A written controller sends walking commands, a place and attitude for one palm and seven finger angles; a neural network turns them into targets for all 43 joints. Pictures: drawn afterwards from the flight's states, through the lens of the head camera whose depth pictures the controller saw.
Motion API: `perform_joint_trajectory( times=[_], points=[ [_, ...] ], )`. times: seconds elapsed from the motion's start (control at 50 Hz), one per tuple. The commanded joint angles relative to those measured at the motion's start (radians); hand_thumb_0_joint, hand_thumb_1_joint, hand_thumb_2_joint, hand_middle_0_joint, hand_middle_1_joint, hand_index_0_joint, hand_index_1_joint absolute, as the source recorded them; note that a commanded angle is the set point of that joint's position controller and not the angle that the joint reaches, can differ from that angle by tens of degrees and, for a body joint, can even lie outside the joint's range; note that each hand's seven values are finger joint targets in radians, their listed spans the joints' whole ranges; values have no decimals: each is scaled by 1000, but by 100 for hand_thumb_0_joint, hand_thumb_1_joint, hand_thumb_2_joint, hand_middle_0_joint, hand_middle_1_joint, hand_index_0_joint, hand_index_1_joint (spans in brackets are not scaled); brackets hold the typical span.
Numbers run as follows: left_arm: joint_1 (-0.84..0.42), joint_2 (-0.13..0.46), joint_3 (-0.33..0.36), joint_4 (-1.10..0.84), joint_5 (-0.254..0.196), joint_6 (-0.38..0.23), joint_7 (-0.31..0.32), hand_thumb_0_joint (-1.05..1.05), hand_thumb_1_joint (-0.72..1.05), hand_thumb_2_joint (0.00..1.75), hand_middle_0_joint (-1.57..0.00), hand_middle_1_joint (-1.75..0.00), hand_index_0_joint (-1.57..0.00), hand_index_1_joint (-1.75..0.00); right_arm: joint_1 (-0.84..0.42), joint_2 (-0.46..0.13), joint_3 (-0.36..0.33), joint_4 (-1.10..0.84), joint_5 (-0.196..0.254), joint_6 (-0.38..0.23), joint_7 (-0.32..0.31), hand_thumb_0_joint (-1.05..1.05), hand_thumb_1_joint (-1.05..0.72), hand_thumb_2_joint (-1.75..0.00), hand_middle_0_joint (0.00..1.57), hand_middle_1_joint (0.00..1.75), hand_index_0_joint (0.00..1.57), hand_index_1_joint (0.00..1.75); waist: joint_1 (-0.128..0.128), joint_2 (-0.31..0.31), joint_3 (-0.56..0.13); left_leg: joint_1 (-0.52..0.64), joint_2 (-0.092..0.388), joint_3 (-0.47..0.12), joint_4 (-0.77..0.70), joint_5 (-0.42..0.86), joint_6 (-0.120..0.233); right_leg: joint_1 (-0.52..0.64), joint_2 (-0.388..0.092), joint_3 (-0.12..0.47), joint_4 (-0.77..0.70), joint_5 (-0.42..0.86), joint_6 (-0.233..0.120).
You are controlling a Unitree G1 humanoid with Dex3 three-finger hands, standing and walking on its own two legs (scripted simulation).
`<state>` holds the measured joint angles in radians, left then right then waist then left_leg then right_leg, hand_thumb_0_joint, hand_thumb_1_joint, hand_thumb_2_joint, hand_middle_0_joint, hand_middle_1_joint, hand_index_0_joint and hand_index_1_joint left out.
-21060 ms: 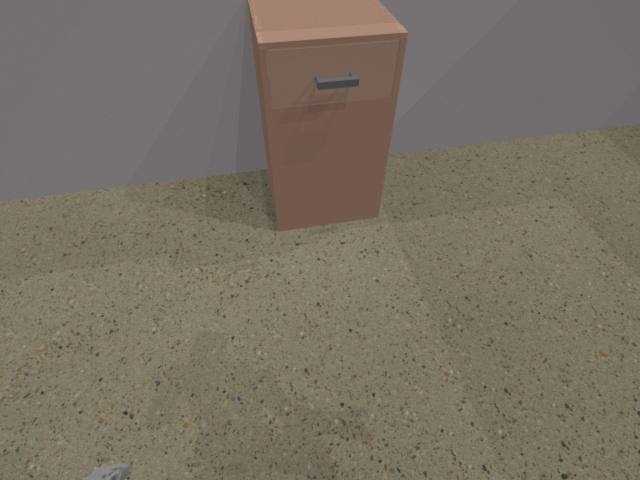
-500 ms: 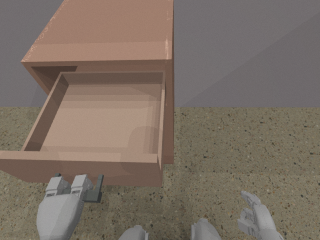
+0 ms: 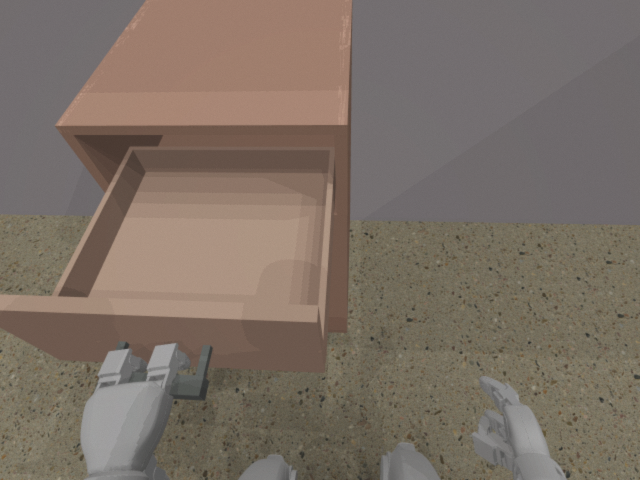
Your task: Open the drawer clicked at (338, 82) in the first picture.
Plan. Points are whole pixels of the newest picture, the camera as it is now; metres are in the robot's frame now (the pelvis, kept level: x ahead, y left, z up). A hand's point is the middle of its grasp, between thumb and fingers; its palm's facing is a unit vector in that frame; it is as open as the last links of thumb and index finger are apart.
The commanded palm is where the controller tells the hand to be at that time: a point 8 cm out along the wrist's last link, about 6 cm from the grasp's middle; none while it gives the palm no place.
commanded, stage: lift the hand off the handle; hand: left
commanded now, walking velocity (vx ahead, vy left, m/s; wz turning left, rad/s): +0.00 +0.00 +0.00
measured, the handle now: (158, 368) +0.25 +0.23 -0.01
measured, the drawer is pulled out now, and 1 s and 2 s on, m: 0.30 0.30 0.30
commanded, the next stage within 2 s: none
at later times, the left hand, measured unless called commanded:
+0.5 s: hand (150, 411) +0.20 +0.23 -0.01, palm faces +0.00 -0.07 -1.00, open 13.8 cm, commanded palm +0.17 +0.23 +0.04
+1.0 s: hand (138, 401) +0.20 +0.23 +0.02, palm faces +0.00 -0.08 -1.00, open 13.6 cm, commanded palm +0.18 +0.22 +0.08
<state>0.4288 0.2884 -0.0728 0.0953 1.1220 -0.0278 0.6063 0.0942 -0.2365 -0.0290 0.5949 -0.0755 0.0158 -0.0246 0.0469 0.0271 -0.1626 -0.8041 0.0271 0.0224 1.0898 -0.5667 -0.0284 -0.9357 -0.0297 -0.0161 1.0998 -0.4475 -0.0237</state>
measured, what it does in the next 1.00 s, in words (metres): stands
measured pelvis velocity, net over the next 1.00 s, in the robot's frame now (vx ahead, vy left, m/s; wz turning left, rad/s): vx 0.01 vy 0.00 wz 0.00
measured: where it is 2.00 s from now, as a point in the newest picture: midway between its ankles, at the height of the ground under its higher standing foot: outside the picture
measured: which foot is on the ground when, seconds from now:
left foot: down 0.00-1.00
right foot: down 0.00-1.00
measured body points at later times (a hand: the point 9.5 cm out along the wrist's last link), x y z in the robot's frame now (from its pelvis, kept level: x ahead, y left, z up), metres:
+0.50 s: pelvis +0.00 +0.00 +0.01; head +0.06 -0.03 +0.45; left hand +0.19 +0.23 +0.04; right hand +0.20 -0.22 -0.10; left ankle -0.02 +0.14 -0.66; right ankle +0.05 -0.11 -0.66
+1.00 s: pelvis +0.01 +0.00 +0.03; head +0.05 -0.03 +0.48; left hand +0.19 +0.23 +0.08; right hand +0.22 -0.22 -0.07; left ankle -0.02 +0.14 -0.66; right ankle +0.05 -0.11 -0.66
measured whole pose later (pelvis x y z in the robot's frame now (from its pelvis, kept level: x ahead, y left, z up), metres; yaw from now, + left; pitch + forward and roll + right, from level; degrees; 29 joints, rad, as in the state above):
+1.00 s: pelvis +0.01 +0.00 +0.03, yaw +0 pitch +11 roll +1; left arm 0.42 0.30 -0.10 0.02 1.08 0.02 0.52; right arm 0.11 -0.24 -0.02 0.59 -0.06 0.04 -0.03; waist 0.06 0.05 -0.11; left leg -0.60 0.02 0.02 0.90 -0.50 -0.02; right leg -0.73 -0.03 -0.02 0.92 -0.39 -0.02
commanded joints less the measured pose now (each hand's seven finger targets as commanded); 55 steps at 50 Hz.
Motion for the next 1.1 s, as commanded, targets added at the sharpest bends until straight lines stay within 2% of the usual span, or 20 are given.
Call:
perform_joint_trajectory(
  times=[0.0, 0.1, 0.12, 0.16, 0.22, 0.28, 0.32, 0.36, 0.38, 0.46, 0.52, 0.58, 0.68, 0.72, 0.8, 0.84, 0.92, 0.94, 0.98, 1.08],
  points=[
    [8, 129, 87, -159, 5, 8, 49, 0, -50, 30, -30, -120, -30, -120, -83, -96, -38, -142, 0, -48, -12, 0, -90, -90, 20, 30, 20, 30, 0, -48, -200, 70, -65, 2, -133, 228, 44, 228, 38, 13, -183, 193, -20],
    [-81, 127, 75, -136, 14, 22, 51, 0, -50, 30, -30, -120, -30, -120, -84, -98, -40, -128, 1, -50, -21, 0, -90, -90, 20, 30, 20, 30, -14, -55, -200, 74, -63, 2, -134, 209, 46, 215, 37, 10, -194, 166, -17],
    [-103, 133, 78, -150, 14, 23, 52, 0, -50, 30, -30, -120, -30, -120, -82, -100, -39, -128, 0, -51, -24, 0, -90, -90, 20, 30, 20, 30, -13, -35, -224, 86, -62, -2, -139, 222, 46, 220, 37, 9, -188, 178, -20],
    [-78, 114, 59, -130, 9, 33, 46, 0, -50, 30, -30, -120, -30, -120, -78, -98, -40, -129, 2, -52, -24, 0, -90, -90, 20, 30, 20, 30, -12, -55, -217, 92, -62, 0, -142, 230, 46, 227, 37, 2, -192, 188, -17],
    [-129, 112, 43, -149, 7, 35, 37, 0, -50, 30, -30, -120, -30, -120, -82, -99, -37, -127, 2, -54, -27, 0, -90, -90, 20, 30, 20, 30, -18, -45, -232, 102, -60, -3, -148, 240, 47, 231, 36, 1, -194, 196, -19],
    [-88, 125, 57, -158, 3, 35, 31, 0, -50, 30, -30, -120, -30, -120, -78, -98, -39, -129, 4, -53, -28, 0, -90, -90, 20, 30, 20, 30, -7, -61, -236, 114, -61, 0, -156, 257, 45, 258, 37, 3, -201, 221, -16],
    [-80, 141, 65, -207, -5, 34, 26, 0, -50, 30, -30, -120, -30, -120, -80, -100, -34, -140, 6, -52, -28, 0, -90, -90, 20, 30, 20, 30, -1, -34, -254, 128, -62, -1, -166, 272, 46, 281, 36, 5, -203, 236, -21],
    [-31, 142, 72, -194, -7, 34, 22, 0, -50, 30, -30, -120, -30, -120, -80, -95, -33, -139, 8, -48, -25, 0, -90, -90, 20, 30, 20, 30, 3, -44, -220, 133, -61, 1, -174, 271, 44, 278, 39, 1, -212, 228, -19],
    [-47, 128, 55, -204, -9, 32, 20, 0, -50, 30, -30, -120, -30, -120, -82, -95, -32, -139, 6, -45, -23, 0, -90, -90, 20, 30, 20, 30, -7, -54, -209, 133, -60, 0, -176, 261, 45, 274, 38, 3, -221, 218, -17],
    [-73, 131, 59, -192, -8, 41, 19, 0, -50, 30, -30, -120, -30, -120, -88, -96, -31, -141, 11, -40, -22, 0, -90, -90, 20, 30, 20, 30, -8, -52, -166, 129, -61, 1, -202, 218, 45, 277, 37, 3, -248, 165, -16],
    [-65, 147, 75, -217, -11, 48, 16, 0, -50, 30, -30, -120, -30, -120, -89, -98, -30, -152, 12, -38, -24, 0, -90, -90, 20, 30, 20, 30, 3, -31, -189, 156, -62, 3, -220, 238, 45, 310, 40, 6, -259, 185, -21],
    [-81, 124, 43, -228, -21, 51, 3, 0, -50, 30, -30, -120, -30, -120, -86, -95, -30, -151, 12, -37, -22, 0, -90, -90, 20, 30, 20, 30, -8, -47, -171, 179, -63, 4, -232, 243, 47, 319, 37, 1, -277, 191, -15],
    [-102, 155, 74, -235, -21, 43, -12, 0, -50, 30, -30, -120, -30, -120, -84, -96, -28, -146, 11, -34, -27, 0, -90, -90, 20, 30, 20, 30, -2, -53, -163, 199, -65, 5, -255, 245, 48, 349, 38, 14, -302, 196, -15],
    [-102, 168, 83, -254, -20, 41, -16, 0, -50, 30, -30, -120, -30, -120, -87, -97, -26, -154, 12, -32, -27, 0, -90, -90, 20, 30, 20, 30, 1, -29, -165, 215, -65, 6, -265, 266, 47, 365, 38, 16, -309, 220, -19],
    [-83, 141, 57, -277, -29, 32, -26, 0, -50, 30, -30, -120, -30, -120, -87, -93, -30, -155, 12, -31, -18, 0, -90, -90, 20, 30, 20, 30, 2, -22, -157, 239, -63, 5, -284, 277, 44, 376, 38, 9, -317, 222, -17],
    [-61, 155, 78, -274, -30, 33, -26, 0, -50, 30, -30, -120, -30, -120, -86, -92, -28, -154, 12, -30, -17, 0, -90, -90, 20, 30, 20, 30, 9, -27, -161, 251, -62, 7, -291, 301, 44, 394, 41, 13, -321, 253, -19],
    [-78, 150, 65, -292, -31, 36, -36, 0, -50, 30, -30, -120, -30, -120, -91, -95, -29, -158, 12, -26, -13, 0, -90, -90, 20, 30, 20, 30, 2, -38, -140, 259, -59, 4, -308, 303, 44, 405, 40, 15, -339, 255, -18],
    [-60, 152, 69, -300, -31, 35, -36, 0, -50, 30, -30, -120, -30, -120, -91, -92, -28, -159, 11, -27, -11, 0, -90, -90, 20, 30, 20, 30, 13, -29, -154, 269, -61, 7, -312, 307, 44, 416, 40, 15, -338, 254, -18],
    [-41, 147, 66, -305, -32, 35, -43, 0, -50, 30, -30, -120, -30, -120, -88, -91, -29, -160, 13, -26, -9, 0, -90, -90, 20, 30, 20, 30, 13, -47, -141, 275, -60, 5, -319, 323, 44, 422, 42, 11, -341, 269, -18],
    [0, 146, 57, -347, -35, 32, -56, 0, -50, 30, -30, -120, -30, -120, -90, -88, -29, -164, 14, -25, 3, 0, -90, -90, 20, 30, 20, 30, 20, -33, -135, 304, -55, 4, -335, 365, 40, 442, 44, 13, -348, 303, -19]
  ],
)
